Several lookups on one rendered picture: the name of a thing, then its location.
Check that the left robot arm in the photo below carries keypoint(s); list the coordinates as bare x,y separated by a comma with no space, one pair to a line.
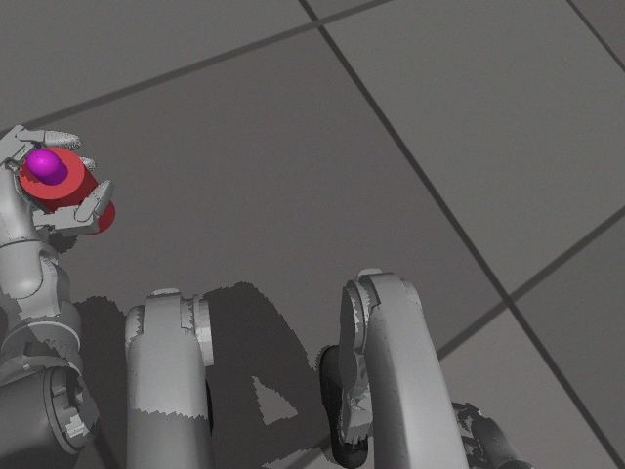
46,413

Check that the left robot hand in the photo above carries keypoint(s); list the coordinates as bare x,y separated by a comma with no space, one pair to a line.
22,216

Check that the bottle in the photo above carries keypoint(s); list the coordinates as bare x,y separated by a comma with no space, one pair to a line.
57,177

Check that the right robot hand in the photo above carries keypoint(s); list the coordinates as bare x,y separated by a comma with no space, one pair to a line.
490,447

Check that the right robot foot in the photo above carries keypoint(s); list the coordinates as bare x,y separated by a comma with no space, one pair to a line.
347,455

